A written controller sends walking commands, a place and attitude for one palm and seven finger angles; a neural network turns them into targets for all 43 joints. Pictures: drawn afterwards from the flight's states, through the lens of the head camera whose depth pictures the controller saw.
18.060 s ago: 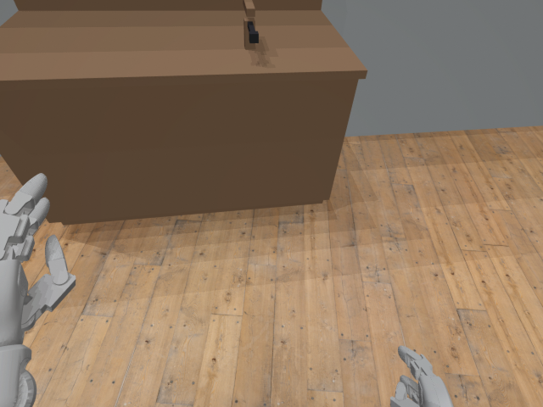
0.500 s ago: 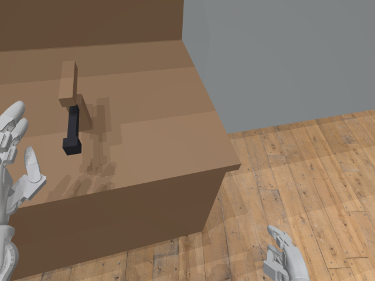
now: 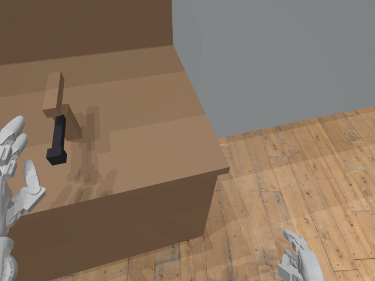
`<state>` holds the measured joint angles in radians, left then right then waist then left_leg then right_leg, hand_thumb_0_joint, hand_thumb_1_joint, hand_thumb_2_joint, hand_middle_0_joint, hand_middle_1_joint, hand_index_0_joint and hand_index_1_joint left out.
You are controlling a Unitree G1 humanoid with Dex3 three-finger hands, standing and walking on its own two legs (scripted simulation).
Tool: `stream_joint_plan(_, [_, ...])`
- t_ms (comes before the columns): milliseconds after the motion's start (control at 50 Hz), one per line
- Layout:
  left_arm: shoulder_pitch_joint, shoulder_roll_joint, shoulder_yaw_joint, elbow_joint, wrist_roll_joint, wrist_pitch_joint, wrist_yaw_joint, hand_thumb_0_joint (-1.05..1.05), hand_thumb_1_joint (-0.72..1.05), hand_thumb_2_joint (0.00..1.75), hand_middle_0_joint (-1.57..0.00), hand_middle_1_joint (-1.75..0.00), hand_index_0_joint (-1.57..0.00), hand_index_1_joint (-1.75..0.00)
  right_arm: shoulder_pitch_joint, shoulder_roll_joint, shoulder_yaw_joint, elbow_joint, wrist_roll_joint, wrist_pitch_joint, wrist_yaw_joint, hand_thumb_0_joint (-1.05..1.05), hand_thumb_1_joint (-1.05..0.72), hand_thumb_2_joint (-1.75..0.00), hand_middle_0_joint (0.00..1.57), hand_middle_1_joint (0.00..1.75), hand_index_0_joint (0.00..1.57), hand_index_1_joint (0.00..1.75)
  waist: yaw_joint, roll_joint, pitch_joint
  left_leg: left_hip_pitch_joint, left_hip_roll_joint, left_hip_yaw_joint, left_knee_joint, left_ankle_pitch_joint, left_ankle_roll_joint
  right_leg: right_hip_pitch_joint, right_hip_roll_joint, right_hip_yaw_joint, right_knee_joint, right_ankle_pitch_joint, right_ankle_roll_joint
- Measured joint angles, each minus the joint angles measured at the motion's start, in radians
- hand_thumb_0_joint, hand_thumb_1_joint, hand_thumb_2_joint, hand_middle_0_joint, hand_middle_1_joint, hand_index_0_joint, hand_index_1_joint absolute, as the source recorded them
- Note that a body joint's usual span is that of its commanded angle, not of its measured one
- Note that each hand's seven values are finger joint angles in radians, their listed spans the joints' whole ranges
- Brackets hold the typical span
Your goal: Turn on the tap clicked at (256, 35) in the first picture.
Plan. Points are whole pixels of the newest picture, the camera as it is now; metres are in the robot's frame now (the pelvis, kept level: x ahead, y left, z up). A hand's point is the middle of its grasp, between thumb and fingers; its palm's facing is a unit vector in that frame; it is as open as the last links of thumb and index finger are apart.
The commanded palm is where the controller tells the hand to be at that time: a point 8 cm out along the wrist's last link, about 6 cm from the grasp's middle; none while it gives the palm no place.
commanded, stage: come to a stop and stand still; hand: left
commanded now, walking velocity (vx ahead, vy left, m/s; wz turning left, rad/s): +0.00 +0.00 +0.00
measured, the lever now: (56, 155) +0.33 +0.31 +0.08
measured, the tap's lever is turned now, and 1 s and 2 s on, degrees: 0 0 0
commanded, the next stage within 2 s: look again from close up in 0.98 s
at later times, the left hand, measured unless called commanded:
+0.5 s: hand (20, 193) +0.22 +0.28 +0.14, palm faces +0.34 -0.84 -0.43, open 7.4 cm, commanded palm +0.15 +0.31 +0.17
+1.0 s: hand out of the picture +0.19 +0.31 +0.15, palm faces +0.39 -0.84 -0.36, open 7.4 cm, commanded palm +0.13 +0.33 +0.17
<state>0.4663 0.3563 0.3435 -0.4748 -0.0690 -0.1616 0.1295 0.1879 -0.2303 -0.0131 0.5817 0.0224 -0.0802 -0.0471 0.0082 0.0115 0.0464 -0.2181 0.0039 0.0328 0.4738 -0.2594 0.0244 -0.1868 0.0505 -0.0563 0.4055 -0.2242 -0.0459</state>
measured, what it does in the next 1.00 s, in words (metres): shifts its weight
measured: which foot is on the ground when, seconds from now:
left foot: down 0.00-1.00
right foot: down 0.00-1.00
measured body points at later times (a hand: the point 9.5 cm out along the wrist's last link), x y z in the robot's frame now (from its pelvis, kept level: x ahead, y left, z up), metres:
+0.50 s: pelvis +0.00 +0.03 -0.01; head +0.05 +0.04 +0.44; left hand +0.19 +0.33 +0.17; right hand +0.16 -0.20 -0.09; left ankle -0.01 +0.10 -0.74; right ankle +0.00 -0.09 -0.74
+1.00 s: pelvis -0.03 +0.05 +0.00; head +0.01 +0.07 +0.44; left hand +0.16 +0.35 +0.17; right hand +0.17 -0.16 -0.08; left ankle -0.01 +0.10 -0.74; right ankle -0.01 -0.09 -0.74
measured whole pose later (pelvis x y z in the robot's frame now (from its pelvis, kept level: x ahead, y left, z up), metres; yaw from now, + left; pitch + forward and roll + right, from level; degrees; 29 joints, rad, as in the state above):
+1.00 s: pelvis -0.03 +0.05 +0.00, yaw +1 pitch +1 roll -1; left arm 0.40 0.39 0.35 -0.45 -0.07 -0.23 0.10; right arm 0.18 -0.20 0.03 0.57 0.02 -0.13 0.01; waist 0.05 -0.03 0.06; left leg -0.28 -0.07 0.04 0.50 -0.23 0.09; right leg -0.26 -0.02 -0.05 0.46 -0.22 0.02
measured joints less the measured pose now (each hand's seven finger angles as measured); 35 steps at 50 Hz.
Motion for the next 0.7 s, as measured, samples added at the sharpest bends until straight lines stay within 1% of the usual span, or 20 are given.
stream_joint_plan(140, [0.002,0.005,-0.007,-0.008,0.002,0.003,-0.001,0.01,0.88,0.9,-0.21,-0.3,-0.21,-0.3,-0.005,0.023,0.015,-0.011,-0.001,0.003,0.001,0.02,-0.91,-0.9,0.2,0.3,0.2,0.29,0.005,-0.013,-0.002,0.013,-0.011,0.001,-0.015,0.007,0.008,0.009,-0.011,0.001,-0.003,0.0,0.009])
stream_joint_plan(160, [-0.043,0.042,-0.02,0.004,0.003,0.0,-0.005,0.01,0.88,0.9,-0.21,-0.3,-0.21,-0.3,0.017,0.016,0.037,-0.04,0.015,0.008,-0.024,0.02,-0.91,-0.9,0.2,0.3,0.2,0.29,0.017,-0.014,0.005,0.009,-0.014,-0.006,-0.009,0.006,0.01,0.009,-0.014,-0.006,0.003,-0.004,0.014])
stream_joint_plan(180, [-0.111,0.09,-0.015,0.035,0.017,-0.023,-0.022,0.02,0.88,0.9,-0.22,-0.3,-0.21,-0.3,0.037,0.015,0.05,-0.06,0.022,-0.002,-0.035,0.02,-0.91,-0.9,0.2,0.3,0.2,0.29,0.035,-0.019,0.007,-0.005,-0.019,-0.013,0.004,0.004,0.01,-0.008,-0.02,-0.014,0.027,-0.017,0.018])
stream_joint_plan(200, [-0.175,0.126,0.008,0.074,0.027,-0.049,-0.029,0.02,0.88,0.9,-0.22,-0.3,-0.21,-0.3,0.04,0.019,0.059,-0.06,0.015,-0.015,-0.032,0.02,-0.91,-0.9,0.2,0.3,0.2,0.29,0.045,-0.024,0.011,-0.018,-0.024,-0.015,0.017,0.002,0.01,-0.026,-0.025,-0.017,0.051,-0.027,0.014])
stream_joint_plan(220, [-0.227,0.15,0.037,0.111,0.029,-0.065,-0.028,0.02,0.88,0.9,-0.22,-0.3,-0.22,-0.3,0.034,0.022,0.067,-0.051,0.004,-0.024,-0.019,0.02,-0.91,-0.9,0.2,0.3,0.2,0.29,0.049,-0.025,0.012,-0.031,-0.025,-0.015,0.028,-0.001,0.009,-0.04,-0.027,-0.018,0.066,-0.03,0.006])
stream_joint_plan(260, [-0.279,0.173,0.093,0.16,0.016,-0.081,-0.018,0.01,0.88,0.9,-0.22,-0.3,-0.22,-0.3,0.018,0.024,0.076,-0.033,-0.009,-0.038,0.017,0.02,-0.9,-0.9,0.2,0.3,0.2,0.29,0.045,-0.017,0.004,-0.058,-0.022,-0.01,0.047,-0.008,0.009,-0.067,-0.024,-0.014,0.078,-0.031,0.004])
stream_joint_plan(280, [-0.276,0.174,0.113,0.169,0.005,-0.087,-0.012,0.01,0.88,0.9,-0.22,-0.3,-0.21,-0.3,0.014,0.024,0.077,-0.028,-0.011,-0.044,0.035,0.02,-0.9,-0.9,0.2,0.3,0.2,0.29,0.04,-0.012,-0.002,-0.069,-0.02,-0.005,0.052,-0.011,0.01,-0.078,-0.023,-0.009,0.082,-0.03,0.006])
stream_joint_plan(320, [-0.224,0.156,0.12,0.148,-0.016,-0.098,-0.006,0.01,0.89,0.9,-0.21,-0.3,-0.21,-0.3,0.021,0.021,0.069,-0.027,-0.01,-0.059,0.066,0.02,-0.9,-0.9,0.2,0.3,0.2,0.3,0.032,-0.003,-0.013,-0.082,-0.02,0.005,0.057,-0.016,0.015,-0.094,-0.023,0.001,0.085,-0.031,0.012])
stream_joint_plan(360, [-0.143,0.125,0.091,0.104,-0.027,-0.114,-0.008,0.01,0.89,0.9,-0.21,-0.3,-0.21,-0.3,0.037,0.013,0.059,-0.026,-0.007,-0.075,0.085,0.02,-0.9,-0.9,0.2,0.3,0.2,0.3,0.027,-0.001,-0.017,-0.083,-0.025,0.013,0.055,-0.019,0.022,-0.1,-0.028,0.01,0.09,-0.034,0.02])
stream_joint_plan(400, [-0.071,0.098,0.048,0.07,-0.026,-0.128,-0.017,0.01,0.89,0.9,-0.21,-0.3,-0.21,-0.3,0.053,0.004,0.05,-0.017,-0.008,-0.084,0.088,0.02,-0.9,-0.9,0.2,0.3,0.2,0.3,0.027,-0.006,-0.016,-0.08,-0.033,0.017,0.05,-0.02,0.027,-0.101,-0.036,0.014,0.095,-0.04,0.027])
stream_joint_plan(440, [-0.032,0.084,0.013,0.06,-0.02,-0.137,-0.028,0.01,0.89,0.9,-0.21,-0.3,-0.21,-0.3,0.065,-0.005,0.043,-0.003,-0.012,-0.088,0.083,0.02,-0.9,-0.9,0.2,0.3,0.2,0.3,0.03,-0.016,-0.01,-0.081,-0.04,0.013,0.049,-0.02,0.032,-0.101,-0.043,0.01,0.097,-0.044,0.032])
stream_joint_plan(500, [-0.037,0.091,0.002,0.073,-0.012,-0.133,-0.034,0.01,0.88,0.9,-0.22,-0.3,-0.21,-0.3,0.068,-0.015,0.036,0.023,-0.015,-0.081,0.073,0.02,-0.9,-0.9,0.2,0.3,0.2,0.3,0.039,-0.035,0.006,-0.084,-0.051,0.002,0.053,-0.017,0.038,-0.099,-0.054,-0.001,0.103,-0.048,0.037])
stream_joint_plan(560, [-0.075,0.1,0.017,0.08,-0.012,-0.118,-0.028,0.01,0.88,0.9,-0.22,-0.3,-0.22,-0.3,0.061,-0.021,0.03,0.035,-0.012,-0.079,0.073,0.02,-0.9,-0.9,0.2,0.3,0.2,0.3,0.044,-0.048,0.023,-0.086,-0.061,-0.007,0.055,-0.011,0.043,-0.098,-0.064,-0.011,0.106,-0.047,0.042])
stream_joint_plan(620, [-0.09,0.106,0.037,0.048,-0.013,-0.112,-0.021,0.02,0.88,0.9,-0.22,-0.3,-0.21,-0.3,0.045,-0.017,0.025,0.029,-0.013,-0.082,0.081,0.02,-0.9,-0.9,0.2,0.3,0.2,0.29,0.041,-0.06,0.032,-0.087,-0.072,-0.007,0.053,-0.004,0.049,-0.104,-0.076,-0.012,0.119,-0.049,0.049])
stream_joint_plan(700, [-0.073,0.107,0.046,0.002,-0.013,-0.124,-0.023,0.02,0.88,0.9,-0.22,-0.3,-0.21,-0.3,0.022,-0.002,0.023,0.012,-0.011,-0.083,0.091,0.02,-0.9,-0.9,0.2,0.3,0.2,0.29,0.034,-0.06,0.028,-0.09,-0.075,-0.003,0.053,0.002,0.055,-0.107,-0.079,-0.008,0.117,-0.042,0.054])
